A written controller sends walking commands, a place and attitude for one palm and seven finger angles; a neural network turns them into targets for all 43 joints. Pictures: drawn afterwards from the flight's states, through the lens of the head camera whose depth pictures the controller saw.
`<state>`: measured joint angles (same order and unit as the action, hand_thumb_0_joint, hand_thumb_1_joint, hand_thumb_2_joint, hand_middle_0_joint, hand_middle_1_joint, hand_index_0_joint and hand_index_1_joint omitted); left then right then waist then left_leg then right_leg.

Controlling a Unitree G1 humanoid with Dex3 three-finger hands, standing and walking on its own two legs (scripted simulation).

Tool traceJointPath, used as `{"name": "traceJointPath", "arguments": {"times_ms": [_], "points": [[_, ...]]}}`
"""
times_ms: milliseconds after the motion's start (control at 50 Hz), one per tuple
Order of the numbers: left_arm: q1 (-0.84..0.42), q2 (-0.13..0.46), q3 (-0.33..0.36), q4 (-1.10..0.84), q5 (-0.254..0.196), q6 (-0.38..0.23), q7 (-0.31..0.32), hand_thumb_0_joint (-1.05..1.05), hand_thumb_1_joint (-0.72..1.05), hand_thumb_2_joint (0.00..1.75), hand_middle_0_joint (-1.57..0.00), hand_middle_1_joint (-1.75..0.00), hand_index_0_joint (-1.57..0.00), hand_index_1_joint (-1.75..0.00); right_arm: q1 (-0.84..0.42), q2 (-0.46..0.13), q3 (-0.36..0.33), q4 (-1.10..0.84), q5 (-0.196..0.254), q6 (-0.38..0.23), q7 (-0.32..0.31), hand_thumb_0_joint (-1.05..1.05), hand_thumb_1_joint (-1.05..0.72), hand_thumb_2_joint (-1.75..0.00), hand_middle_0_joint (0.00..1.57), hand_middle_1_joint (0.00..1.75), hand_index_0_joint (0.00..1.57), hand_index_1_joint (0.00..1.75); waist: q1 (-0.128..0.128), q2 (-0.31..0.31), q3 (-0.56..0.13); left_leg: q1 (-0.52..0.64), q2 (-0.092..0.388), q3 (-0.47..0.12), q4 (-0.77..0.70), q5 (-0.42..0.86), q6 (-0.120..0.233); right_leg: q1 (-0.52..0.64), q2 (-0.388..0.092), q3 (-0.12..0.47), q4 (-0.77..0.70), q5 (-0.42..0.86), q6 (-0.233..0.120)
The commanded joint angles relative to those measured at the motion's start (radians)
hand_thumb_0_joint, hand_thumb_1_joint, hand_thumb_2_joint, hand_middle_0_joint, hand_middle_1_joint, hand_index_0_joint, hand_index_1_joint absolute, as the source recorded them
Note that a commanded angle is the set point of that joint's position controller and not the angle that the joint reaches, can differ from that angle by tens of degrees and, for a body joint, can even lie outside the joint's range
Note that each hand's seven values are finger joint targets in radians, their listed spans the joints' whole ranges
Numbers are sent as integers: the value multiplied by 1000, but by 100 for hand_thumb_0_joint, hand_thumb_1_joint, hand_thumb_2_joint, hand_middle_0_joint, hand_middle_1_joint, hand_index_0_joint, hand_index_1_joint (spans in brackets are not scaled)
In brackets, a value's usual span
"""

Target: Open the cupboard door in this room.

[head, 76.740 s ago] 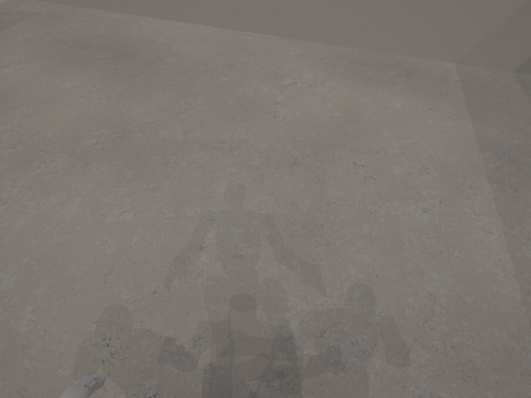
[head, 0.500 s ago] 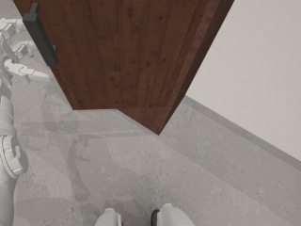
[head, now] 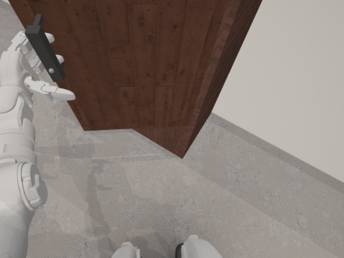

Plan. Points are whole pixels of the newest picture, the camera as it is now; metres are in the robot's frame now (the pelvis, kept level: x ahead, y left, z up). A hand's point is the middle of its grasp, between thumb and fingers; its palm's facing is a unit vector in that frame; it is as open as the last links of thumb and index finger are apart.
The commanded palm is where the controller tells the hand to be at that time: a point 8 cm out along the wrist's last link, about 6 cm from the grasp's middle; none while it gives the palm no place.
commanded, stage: slide the fingers in behind the handle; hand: left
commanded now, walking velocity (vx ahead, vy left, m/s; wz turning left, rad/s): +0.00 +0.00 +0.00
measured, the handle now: (49, 50) +0.56 +0.24 +0.11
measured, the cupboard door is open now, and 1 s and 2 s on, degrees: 37 37 58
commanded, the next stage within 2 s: close the thumb around the handle in 0.50 s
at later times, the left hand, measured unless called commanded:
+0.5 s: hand (55, 70) +0.50 +0.22 +0.11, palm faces +0.04 -1.00 +0.00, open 14.0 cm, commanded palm +0.48 +0.26 +0.11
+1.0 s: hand (57, 70) +0.51 +0.22 +0.11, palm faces +0.04 -1.00 +0.01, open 9.6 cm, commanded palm +0.49 +0.26 +0.11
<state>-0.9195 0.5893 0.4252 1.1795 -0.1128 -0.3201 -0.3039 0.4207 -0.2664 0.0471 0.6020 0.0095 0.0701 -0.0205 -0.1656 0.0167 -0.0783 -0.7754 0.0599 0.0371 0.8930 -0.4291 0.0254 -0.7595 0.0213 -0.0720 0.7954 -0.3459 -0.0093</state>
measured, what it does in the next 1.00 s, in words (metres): stands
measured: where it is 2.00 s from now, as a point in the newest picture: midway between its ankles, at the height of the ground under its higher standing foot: outside the picture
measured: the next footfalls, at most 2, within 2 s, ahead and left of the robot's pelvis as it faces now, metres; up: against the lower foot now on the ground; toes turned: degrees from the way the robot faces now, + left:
none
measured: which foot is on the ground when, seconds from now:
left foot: down 0.00-1.00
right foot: down 0.00-1.00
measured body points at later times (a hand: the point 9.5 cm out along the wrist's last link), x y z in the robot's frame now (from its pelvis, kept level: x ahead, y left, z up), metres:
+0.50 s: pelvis -0.01 +0.00 +0.00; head +0.11 +0.02 +0.43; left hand +0.50 +0.27 +0.11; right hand -0.02 -0.27 -0.10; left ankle -0.01 +0.10 -0.69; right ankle +0.01 -0.12 -0.69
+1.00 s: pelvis +0.00 +0.00 +0.00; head +0.11 +0.03 +0.43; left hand +0.50 +0.27 +0.11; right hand +0.00 -0.26 -0.11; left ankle -0.01 +0.10 -0.69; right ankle +0.01 -0.12 -0.69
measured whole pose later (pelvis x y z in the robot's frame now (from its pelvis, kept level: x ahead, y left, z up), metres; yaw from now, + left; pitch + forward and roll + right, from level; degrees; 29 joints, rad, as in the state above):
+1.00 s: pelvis +0.00 +0.00 +0.00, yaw +0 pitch +18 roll -3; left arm -0.94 0.56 0.41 1.19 -0.11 -0.33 -0.27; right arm 0.42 -0.27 0.04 0.62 0.00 0.06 -0.02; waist -0.17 0.02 -0.08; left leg -0.78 0.05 0.04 0.90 -0.43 0.03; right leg -0.77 0.02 -0.07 0.80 -0.35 -0.01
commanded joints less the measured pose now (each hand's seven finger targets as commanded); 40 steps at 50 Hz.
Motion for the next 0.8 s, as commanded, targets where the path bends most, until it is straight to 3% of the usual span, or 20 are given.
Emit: {"name": "traceJointPath", "arguments": {"times_ms": [0, 60, 100, 160, 200, 240, 280, 340, 400, 440, 460, 500, 580, 640, 680, 700, 720, 780], "points": [[-465, 215, -15, -203, -21, -81, -9, 0, -50, 30, -30, -120, -30, -120, 156, -189, -72, -33, 0, -21, -16, 0, -90, -90, 20, 30, 20, 30, -15, 139, -445, 337, -28, -76, -87, 407, -2, 158, 30, 33, -62, 307, -4], [-480, 199, -31, -178, -14, -61, 2, 0, -50, 30, -30, -120, -30, -120, 155, -191, -71, -28, 0, -24, -18, 0, -90, -90, 20, 30, 20, 30, -22, 137, -406, 321, -28, -78, -94, 366, -1, 127, 27, 31, -68, 268, -4], [-493, 245, 0, -152, -6, -47, 19, 0, -50, 30, -30, -120, -30, -120, 160, -195, -70, -26, -1, -25, -20, 0, -90, -90, 20, 30, 20, 30, -22, 105, -387, 271, -32, -73, -96, 323, 5, 153, 26, 39, -74, 254, -1], [-505, 291, 27, -184, 4, -63, 30, 0, -50, 30, -30, -120, -30, -120, 163, -196, -68, -33, -3, -31, -22, 0, -90, -90, 20, 30, 20, 30, -12, 107, -448, 267, -37, -69, -95, 342, 7, 201, 23, 47, -66, 287, -1], [-490, 283, 15, -163, 9, -66, 26, 0, -50, 30, -30, -120, -30, -120, 162, -194, -66, -32, -1, -32, -23, 0, -90, -90, 20, 30, 20, 30, -16, 111, -415, 253, -35, -67, -93, 333, 6, 186, 23, 47, -69, 281, -1], [-513, 244, -8, -180, -1, -76, 18, 0, -50, 30, -30, -120, -30, -120, 168, -192, -68, -32, -3, -38, -21, 0, -90, -90, 20, 30, 20, 30, -23, 114, -429, 279, -36, -72, -93, 340, 7, 179, 26, 43, -67, 276, -4], [-506, 276, 9, -177, -2, -78, 9, 0, -50, 30, -30, -120, -30, -120, 166, -199, -68, -32, -2, -36, -24, 0, -90, -90, 20, 30, 20, 30, -17, 124, -447, 283, -33, -73, -93, 342, 3, 181, 26, 45, -65, 275, -3], [-512, 249, -3, -172, -11, -75, 4, 0, -50, 30, -30, -120, -30, -120, 170, -197, -67, -29, -3, -39, -24, 0, -90, -90, 20, 30, 20, 30, -21, 149, -437, 300, -34, -74, -91, 346, 3, 156, 27, 41, -67, 265, -7], [-513, 273, 10, -168, -5, -70, 10, 0, -50, 30, -30, -120, -30, -120, 171, -201, -67, -27, -3, -37, -24, 0, -90, -90, 20, 30, 20, 30, -18, 134, -428, 291, -29, -81, -97, 331, 1, 145, 27, 37, -67, 243, -5], [-530, 235, -10, -205, -10, -78, 15, 0, -50, 30, -30, -120, -30, -120, 174, -196, -72, -28, -6, -41, -21, 0, -90, -90, 20, 30, 20, 30, -23, 148, -449, 325, -30, -83, -91, 361, 1, 138, 29, 35, -65, 258, -6], [-511, 257, 9, -192, -6, -77, 17, 0, -50, 30, -30, -120, -30, -120, 174, -199, -72, -25, -6, -40, -20, 0, -90, -90, 20, 30, 20, 30, -14, 160, -462, 332, -28, -83, -91, 373, -2, 138, 29, 35, -64, 265, -5], [-504, 285, 28, -183, -5, -73, 21, 0, -50, 30, -30, -120, -30, -120, 177, -202, -72, -24, -5, -37, -22, 0, -90, -90, 20, 30, 20, 30, -16, 126, -450, 310, -27, -82, -89, 372, 0, 147, 29, 36, -64, 271, -3], [-509, 234, -12, -199, 1, -77, 24, 0, -50, 30, -30, -120, -30, -120, 175, -196, -72, -24, -6, -38, -17, 0, -90, -90, 20, 30, 20, 30, -15, 166, -455, 346, -26, -85, -89, 407, -6, 128, 30, 31, -60, 281, -6], [-465, 276, 38, -208, -8, -80, 27, 0, -33, 37, -31, -122, -31, -122, 184, -197, -72, -28, -10, -34, -15, 0, -90, -90, 20, 30, 20, 30, 4, 139, -481, 342, -26, -83, -85, 458, -5, 175, 32, 30, -50, 326, -9], [-453, 248, 17, -176, -10, -66, 22, 0, -22, 42, -32, -123, -32, -123, 176, -195, -72, -31, -5, -30, -14, 0, -90, -90, 20, 30, 20, 30, -9, 107, -443, 304, -28, -70, -88, 412, -1, 175, 31, 34, -62, 318, -1], [-450, 272, 29, -169, -4, -62, 21, 0, -16, 44, -32, -124, -32, -124, 175, -198, -72, -32, -4, -27, -16, 0, -90, -90, 20, 30, 20, 30, -2, 104, -427, 282, -28, -72, -92, 401, -1, 183, 30, 34, -59, 316, -3], [-454, 244, 3, -166, -2, -56, 19, 0, -11, 47, -33, -124, -33, -124, 172, -196, -72, -37, -3, -27, -16, 0, -90, -90, 20, 30, 20, 30, -14, 93, -412, 279, -30, -71, -96, 383, 2, 174, 30, 35, -65, 304, -1], [-488, 220, -16, -206, -3, -71, 23, 0, 6, 54, -34, -126, -34, -126, 167, -193, -74, -34, -4, -30, -16, 0, -90, -90, 20, 30, 20, 30, -17, 142, -422, 327, -26, -77, -92, 401, -3, 136, 30, 32, -63, 293, -5]]}}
